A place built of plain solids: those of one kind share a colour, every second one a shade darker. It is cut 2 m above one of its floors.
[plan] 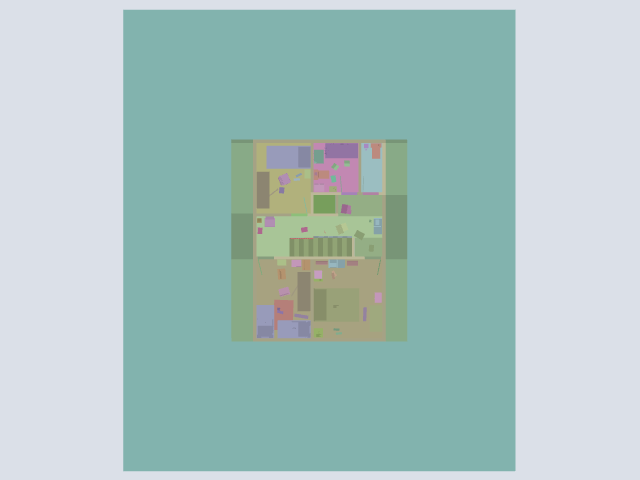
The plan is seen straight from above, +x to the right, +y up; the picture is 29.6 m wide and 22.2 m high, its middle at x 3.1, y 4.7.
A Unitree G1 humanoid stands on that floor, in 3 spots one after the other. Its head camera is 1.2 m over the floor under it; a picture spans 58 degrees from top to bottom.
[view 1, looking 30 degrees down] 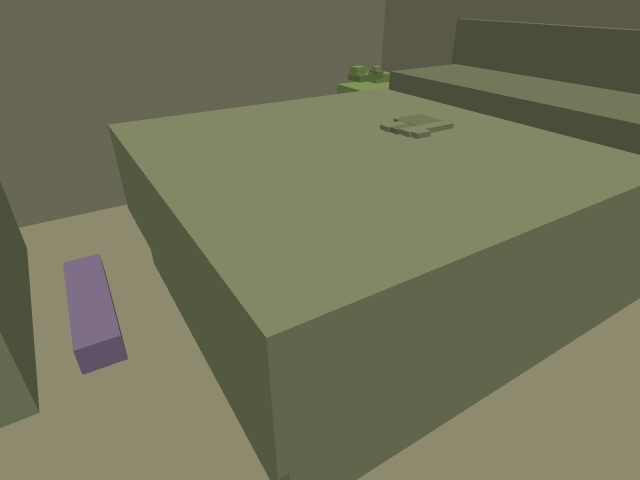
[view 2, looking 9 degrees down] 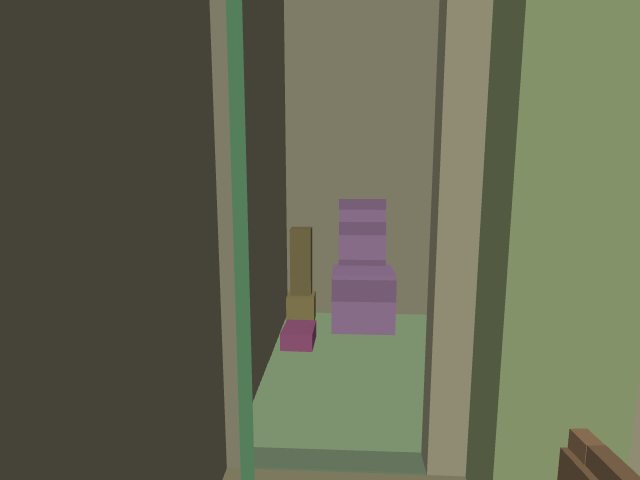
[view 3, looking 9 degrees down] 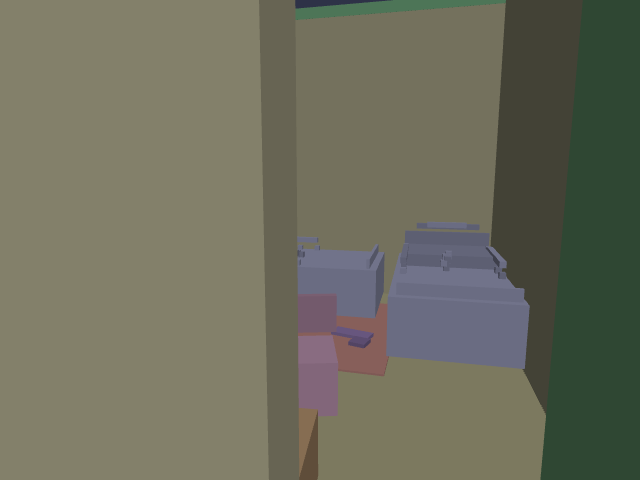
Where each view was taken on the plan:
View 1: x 5.12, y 2.98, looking -122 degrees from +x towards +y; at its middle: double_bed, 1.00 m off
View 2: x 0.62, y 2.23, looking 93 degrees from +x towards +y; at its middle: wall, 3.63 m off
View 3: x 0.81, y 4.37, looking -77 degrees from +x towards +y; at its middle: wall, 4.38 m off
